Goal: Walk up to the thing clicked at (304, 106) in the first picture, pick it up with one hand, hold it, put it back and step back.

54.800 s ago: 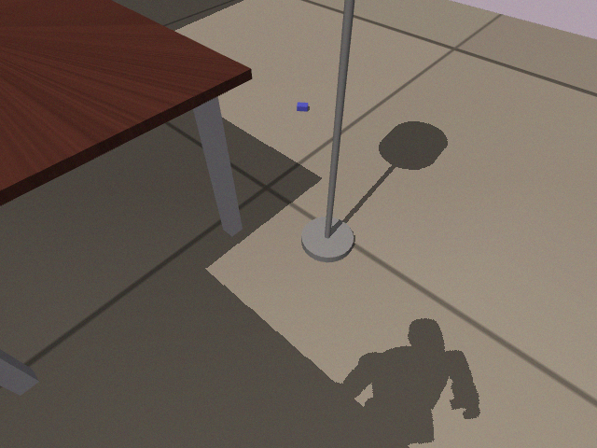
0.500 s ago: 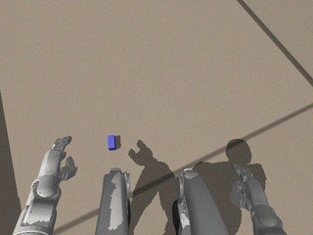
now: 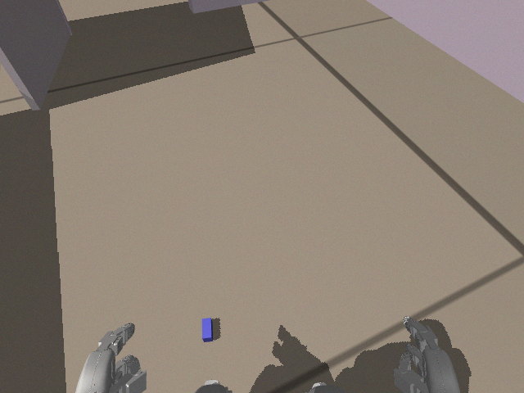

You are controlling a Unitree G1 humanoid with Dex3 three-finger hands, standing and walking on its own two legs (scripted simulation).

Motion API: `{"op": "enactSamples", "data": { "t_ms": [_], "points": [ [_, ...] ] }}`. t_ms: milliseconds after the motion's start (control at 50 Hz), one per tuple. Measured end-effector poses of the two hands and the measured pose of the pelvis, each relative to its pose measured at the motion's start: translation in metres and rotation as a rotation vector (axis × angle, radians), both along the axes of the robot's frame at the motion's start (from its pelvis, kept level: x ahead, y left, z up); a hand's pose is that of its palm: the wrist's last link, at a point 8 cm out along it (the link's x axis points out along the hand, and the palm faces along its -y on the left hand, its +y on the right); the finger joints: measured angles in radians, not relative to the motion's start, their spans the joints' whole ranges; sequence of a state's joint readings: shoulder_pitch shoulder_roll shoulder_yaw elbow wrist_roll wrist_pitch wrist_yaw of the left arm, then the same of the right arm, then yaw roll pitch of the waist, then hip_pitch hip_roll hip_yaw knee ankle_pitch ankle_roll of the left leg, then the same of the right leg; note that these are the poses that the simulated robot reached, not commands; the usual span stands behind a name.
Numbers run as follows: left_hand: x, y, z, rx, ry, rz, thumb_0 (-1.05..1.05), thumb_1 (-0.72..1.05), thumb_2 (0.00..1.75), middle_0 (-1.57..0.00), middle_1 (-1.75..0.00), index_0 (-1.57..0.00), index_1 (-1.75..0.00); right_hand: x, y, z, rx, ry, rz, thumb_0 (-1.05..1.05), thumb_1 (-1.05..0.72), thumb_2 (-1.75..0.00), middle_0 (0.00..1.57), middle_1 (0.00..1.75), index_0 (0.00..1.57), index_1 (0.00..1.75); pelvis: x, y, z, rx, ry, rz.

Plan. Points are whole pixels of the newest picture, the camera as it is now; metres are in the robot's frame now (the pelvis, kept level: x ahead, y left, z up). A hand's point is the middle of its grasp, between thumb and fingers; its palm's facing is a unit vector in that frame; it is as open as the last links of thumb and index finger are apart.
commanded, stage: home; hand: left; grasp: from above
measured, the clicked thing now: (207, 330) +0.42 +0.17 -0.68
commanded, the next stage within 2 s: none
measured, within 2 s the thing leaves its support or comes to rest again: neither
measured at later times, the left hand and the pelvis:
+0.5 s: hand out of the picture +0.16 +0.18 -0.04, palm faces +0.07 -0.98 -0.20, open 7.4 cm; pelvis +0.00 +0.00 +0.01, yaw +1 degrees
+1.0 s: hand (140, 390) +0.16 +0.18 -0.04, palm faces +0.06 -0.98 -0.20, open 7.4 cm; pelvis +0.00 +0.00 +0.01, yaw +1 degrees
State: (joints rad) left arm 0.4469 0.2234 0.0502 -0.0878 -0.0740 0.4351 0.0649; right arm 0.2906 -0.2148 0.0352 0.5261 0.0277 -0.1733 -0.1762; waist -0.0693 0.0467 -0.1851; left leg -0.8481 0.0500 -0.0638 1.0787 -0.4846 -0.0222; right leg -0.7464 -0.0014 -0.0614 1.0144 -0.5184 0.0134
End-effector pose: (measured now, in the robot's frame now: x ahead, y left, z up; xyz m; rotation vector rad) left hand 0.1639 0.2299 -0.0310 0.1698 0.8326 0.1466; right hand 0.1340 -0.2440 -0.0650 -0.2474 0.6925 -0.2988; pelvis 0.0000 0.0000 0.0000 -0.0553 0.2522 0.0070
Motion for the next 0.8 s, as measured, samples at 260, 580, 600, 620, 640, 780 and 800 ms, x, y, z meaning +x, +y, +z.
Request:
{"op": "enactSamples", "data": {
  "t_ms": [260, 580, 600, 620, 640, 780, 800],
  "points": [
    [-0.021, 0.001, 0.023, -0.008, -0.005, 0.013, 0.01, 0.91, 0.9, -0.2, -0.3, -0.2, -0.3, 0.028, 0.008, 0.025, -0.006, -0.106, 0.072, 0.01, -0.9, -0.9, 0.21, 0.3, 0.2, 0.3, 0.005, 0.0, 0.014, 0.012, -0.065, 0.013],
    [-0.021, -0.001, 0.02, -0.009, -0.007, 0.005, 0.01, 0.91, 0.9, -0.2, -0.3, -0.2, -0.3, 0.023, 0.007, 0.022, -0.012, -0.087, 0.079, 0.01, -0.9, -0.9, 0.21, 0.3, 0.2, 0.3, 0.003, -0.001, 0.013, 0.013, -0.073, 0.013],
    [-0.02, -0.001, 0.02, -0.008, -0.007, 0.004, 0.01, 0.91, 0.9, -0.2, -0.3, -0.2, -0.3, 0.022, 0.006, 0.021, -0.012, -0.084, 0.076, 0.01, -0.9, -0.9, 0.21, 0.3, 0.2, 0.3, 0.003, -0.001, 0.013, 0.013, -0.073, 0.012],
    [-0.02, -0.001, 0.021, -0.008, -0.007, 0.002, 0.01, 0.91, 0.9, -0.2, -0.3, -0.2, -0.3, 0.021, 0.006, 0.021, -0.011, -0.081, 0.074, 0.01, -0.9, -0.9, 0.21, 0.3, 0.2, 0.3, 0.003, -0.001, 0.013, 0.013, -0.073, 0.012],
    [-0.02, -0.001, 0.021, -0.007, -0.007, 0.001, 0.01, 0.91, 0.9, -0.2, -0.3, -0.2, -0.3, 0.019, 0.006, 0.02, -0.01, -0.078, 0.071, 0.01, -0.9, -0.9, 0.21, 0.3, 0.2, 0.3, 0.003, -0.001, 0.013, 0.013, -0.074, 0.011],
    [-0.017, -0.001, 0.021, -0.005, -0.008, -0.004, 0.01, 0.91, 0.9, -0.2, -0.3, -0.2, -0.3, 0.015, 0.004, 0.017, -0.005, -0.07, 0.059, 0.01, -0.9, -0.9, 0.21, 0.3, 0.2, 0.3, 0.004, -0.001, 0.013, 0.014, -0.072, 0.007],
    [-0.017, -0.002, 0.021, -0.006, -0.008, -0.004, 0.01, 0.91, 0.9, -0.2, -0.3, -0.2, -0.3, 0.015, 0.004, 0.017, -0.005, -0.07, 0.058, 0.01, -0.9, -0.9, 0.21, 0.3, 0.2, 0.3, 0.004, -0.001, 0.013, 0.014, -0.072, 0.007]
  ]
}}
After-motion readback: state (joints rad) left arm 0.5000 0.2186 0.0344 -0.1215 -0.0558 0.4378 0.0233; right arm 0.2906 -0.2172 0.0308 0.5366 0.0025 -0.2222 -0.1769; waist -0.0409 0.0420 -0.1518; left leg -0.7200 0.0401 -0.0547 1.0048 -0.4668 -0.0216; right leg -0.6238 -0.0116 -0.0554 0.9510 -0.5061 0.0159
